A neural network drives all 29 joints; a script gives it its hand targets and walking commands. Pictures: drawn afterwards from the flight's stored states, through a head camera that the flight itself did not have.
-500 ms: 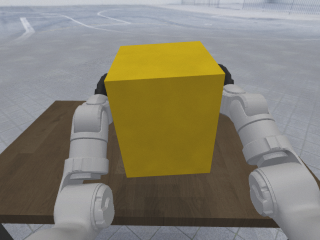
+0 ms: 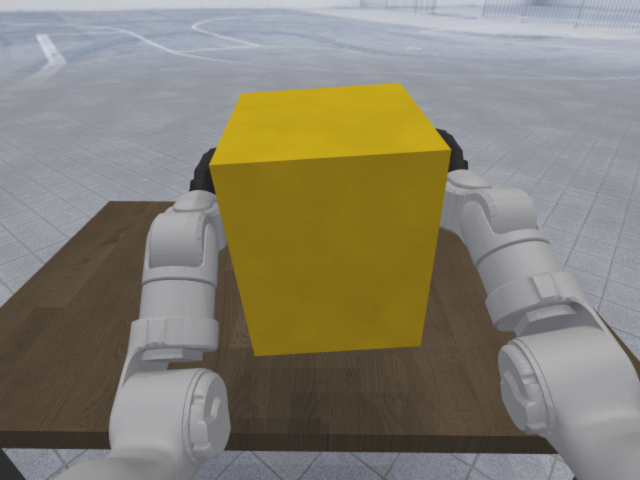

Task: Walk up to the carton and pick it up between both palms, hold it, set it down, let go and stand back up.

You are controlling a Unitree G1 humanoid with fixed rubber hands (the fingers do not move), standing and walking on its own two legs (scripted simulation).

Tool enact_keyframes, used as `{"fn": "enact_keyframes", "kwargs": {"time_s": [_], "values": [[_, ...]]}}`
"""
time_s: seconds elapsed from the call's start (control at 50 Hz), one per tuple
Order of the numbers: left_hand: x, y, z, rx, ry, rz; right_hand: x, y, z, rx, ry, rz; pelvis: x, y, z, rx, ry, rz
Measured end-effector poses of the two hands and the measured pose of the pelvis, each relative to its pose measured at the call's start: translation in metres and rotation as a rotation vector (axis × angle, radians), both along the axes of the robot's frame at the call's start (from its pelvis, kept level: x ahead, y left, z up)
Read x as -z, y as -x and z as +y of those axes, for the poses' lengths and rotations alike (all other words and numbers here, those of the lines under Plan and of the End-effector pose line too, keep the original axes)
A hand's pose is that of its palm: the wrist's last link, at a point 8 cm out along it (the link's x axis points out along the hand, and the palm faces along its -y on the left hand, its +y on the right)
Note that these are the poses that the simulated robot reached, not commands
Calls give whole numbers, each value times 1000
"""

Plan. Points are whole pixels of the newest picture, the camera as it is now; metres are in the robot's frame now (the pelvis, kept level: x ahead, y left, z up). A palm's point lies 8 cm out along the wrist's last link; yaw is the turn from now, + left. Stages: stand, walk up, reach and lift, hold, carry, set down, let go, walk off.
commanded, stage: hold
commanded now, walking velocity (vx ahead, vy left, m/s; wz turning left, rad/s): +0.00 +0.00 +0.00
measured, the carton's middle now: (328, 216) +0.37 +0.00 +0.24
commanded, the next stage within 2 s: none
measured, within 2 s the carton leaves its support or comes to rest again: neither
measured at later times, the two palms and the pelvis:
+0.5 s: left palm (203, 205) +0.37 +0.15 +0.26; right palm (447, 187) +0.37 -0.14 +0.28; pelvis +0.00 +0.00 +0.00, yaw +0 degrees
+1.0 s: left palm (207, 204) +0.37 +0.15 +0.27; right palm (452, 188) +0.37 -0.14 +0.28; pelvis +0.00 +0.00 +0.00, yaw +0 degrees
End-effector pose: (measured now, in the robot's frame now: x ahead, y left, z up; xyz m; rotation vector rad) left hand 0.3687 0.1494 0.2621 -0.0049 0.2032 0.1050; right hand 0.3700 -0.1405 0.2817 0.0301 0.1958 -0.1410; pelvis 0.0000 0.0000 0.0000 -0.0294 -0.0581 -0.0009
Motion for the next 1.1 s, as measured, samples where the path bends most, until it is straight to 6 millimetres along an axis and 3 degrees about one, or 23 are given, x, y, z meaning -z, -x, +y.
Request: {"fn": "enact_keyframes", "kwargs": {"time_s": [1.1], "values": [[-4, -2, -2, -3, 5, 2, -1, -1, -3, 1, -5, 8, 0, 0, 0, 6, 0, 2]]}}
